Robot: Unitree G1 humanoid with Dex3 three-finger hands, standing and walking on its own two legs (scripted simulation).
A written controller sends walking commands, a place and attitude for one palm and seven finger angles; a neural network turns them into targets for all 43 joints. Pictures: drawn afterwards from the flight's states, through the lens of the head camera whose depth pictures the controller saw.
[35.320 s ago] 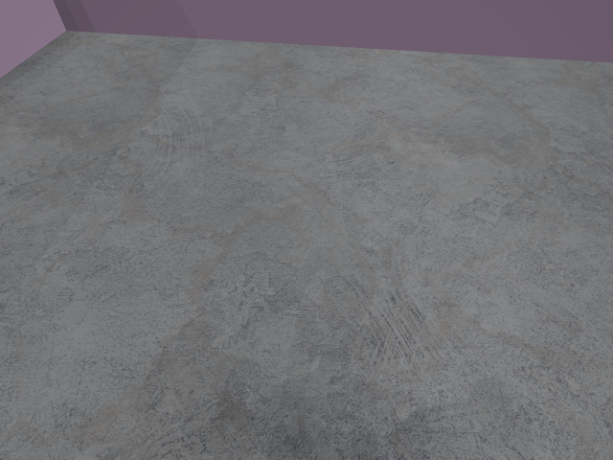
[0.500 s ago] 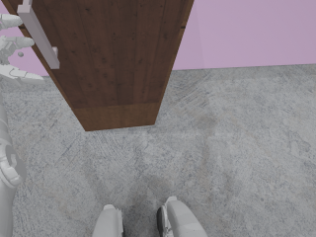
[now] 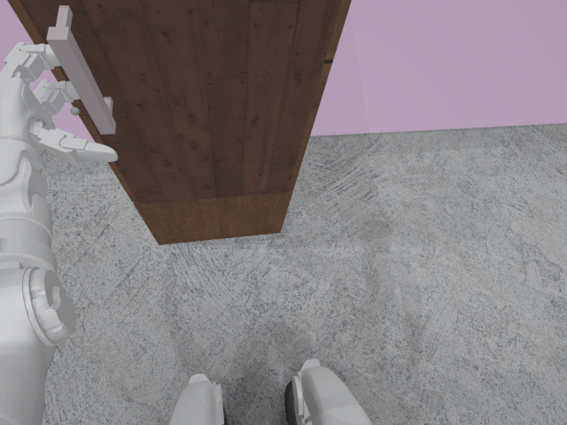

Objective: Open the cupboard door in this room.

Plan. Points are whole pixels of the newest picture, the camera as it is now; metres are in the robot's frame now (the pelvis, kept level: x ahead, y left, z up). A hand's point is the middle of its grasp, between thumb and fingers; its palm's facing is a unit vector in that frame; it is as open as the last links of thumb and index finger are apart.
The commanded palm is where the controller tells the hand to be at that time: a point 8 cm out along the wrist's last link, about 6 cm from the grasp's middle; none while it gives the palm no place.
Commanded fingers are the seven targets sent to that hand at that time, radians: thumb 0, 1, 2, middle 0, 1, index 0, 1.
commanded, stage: slide the fingers in behind the handle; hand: left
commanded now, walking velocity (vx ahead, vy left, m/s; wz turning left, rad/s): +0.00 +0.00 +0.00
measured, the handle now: (88, 77) +0.57 +0.21 +0.08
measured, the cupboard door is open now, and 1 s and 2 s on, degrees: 0 0 0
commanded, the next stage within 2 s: close the thumb around the handle in 1.02 s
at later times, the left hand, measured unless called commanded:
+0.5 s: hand (100, 115) +0.51 +0.19 +0.08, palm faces +0.05 -1.00 -0.01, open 14.0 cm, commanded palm +0.48 +0.23 +0.07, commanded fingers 0.00 -0.50 0.30 -0.30 -1.20 -0.30 -1.20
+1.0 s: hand (106, 113) +0.51 +0.19 +0.08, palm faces +0.05 -1.00 -0.01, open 14.0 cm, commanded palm +0.49 +0.22 +0.07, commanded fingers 0.00 -0.50 0.30 -0.30 -1.20 -0.30 -1.20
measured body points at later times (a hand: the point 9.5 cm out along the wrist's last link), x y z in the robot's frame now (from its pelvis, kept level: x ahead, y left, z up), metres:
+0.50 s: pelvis +0.00 -0.01 +0.00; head +0.13 +0.02 +0.43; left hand +0.50 +0.24 +0.08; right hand +0.00 -0.27 -0.11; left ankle +0.00 +0.11 -0.66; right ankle +0.02 -0.13 -0.66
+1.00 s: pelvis -0.01 -0.01 +0.00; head +0.13 +0.01 +0.43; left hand +0.50 +0.24 +0.08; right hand -0.01 -0.27 -0.11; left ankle +0.00 +0.11 -0.66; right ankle +0.02 -0.13 -0.66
